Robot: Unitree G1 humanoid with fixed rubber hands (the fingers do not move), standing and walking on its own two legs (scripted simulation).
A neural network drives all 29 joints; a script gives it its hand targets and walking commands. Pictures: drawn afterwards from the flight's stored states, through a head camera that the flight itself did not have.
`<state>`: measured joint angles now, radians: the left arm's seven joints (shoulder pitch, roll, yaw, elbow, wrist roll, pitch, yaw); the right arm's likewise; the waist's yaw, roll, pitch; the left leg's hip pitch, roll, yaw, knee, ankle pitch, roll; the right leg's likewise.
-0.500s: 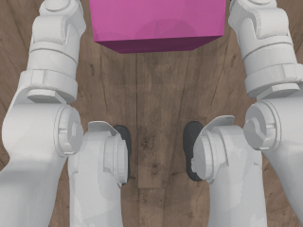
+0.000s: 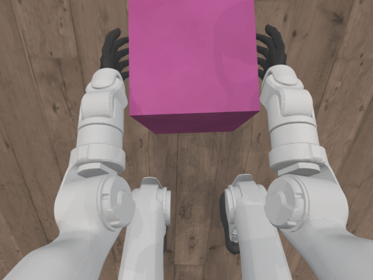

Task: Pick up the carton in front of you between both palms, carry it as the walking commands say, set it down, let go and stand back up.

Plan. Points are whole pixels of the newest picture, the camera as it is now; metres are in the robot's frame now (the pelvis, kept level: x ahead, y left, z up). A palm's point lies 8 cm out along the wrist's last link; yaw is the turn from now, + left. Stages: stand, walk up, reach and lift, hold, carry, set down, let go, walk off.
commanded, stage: reach and lift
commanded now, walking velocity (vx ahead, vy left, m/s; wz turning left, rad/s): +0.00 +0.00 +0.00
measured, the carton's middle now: (192, 80) +0.53 +0.01 -0.13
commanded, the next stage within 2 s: none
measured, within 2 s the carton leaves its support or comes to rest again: neither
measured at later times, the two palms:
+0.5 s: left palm (75, 55) +0.47 +0.15 +0.09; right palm (331, 44) +0.47 -0.15 +0.10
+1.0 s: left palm out of the picture +0.42 +0.15 +0.24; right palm out of the picture +0.42 -0.15 +0.24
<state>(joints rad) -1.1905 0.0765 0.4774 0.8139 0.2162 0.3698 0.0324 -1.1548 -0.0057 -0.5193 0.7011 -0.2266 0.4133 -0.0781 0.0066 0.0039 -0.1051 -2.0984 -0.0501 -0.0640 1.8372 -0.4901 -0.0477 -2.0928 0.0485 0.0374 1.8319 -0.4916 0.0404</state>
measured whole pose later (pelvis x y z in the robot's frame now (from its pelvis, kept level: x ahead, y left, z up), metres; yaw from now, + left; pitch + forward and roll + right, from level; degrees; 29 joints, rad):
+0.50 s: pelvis +0.04 +0.00 +0.13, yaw +1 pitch +37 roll +1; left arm -0.79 -0.07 0.45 0.63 0.24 0.41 0.02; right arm -0.79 0.09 -0.45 0.57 -0.23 0.44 -0.04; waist 0.00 0.00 -0.25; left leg -1.59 -0.03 -0.05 1.42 -0.47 -0.03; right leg -1.60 0.04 0.06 1.43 -0.47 0.03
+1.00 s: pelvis +0.08 +0.00 +0.25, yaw +0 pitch +16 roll +0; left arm -0.45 -0.13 0.37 0.52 0.24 0.42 0.01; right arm -0.45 0.15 -0.36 0.51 -0.23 0.42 -0.03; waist 0.00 0.00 -0.15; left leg -0.82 -0.02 -0.05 0.90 -0.36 -0.02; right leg -0.83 0.02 0.06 0.91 -0.36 0.01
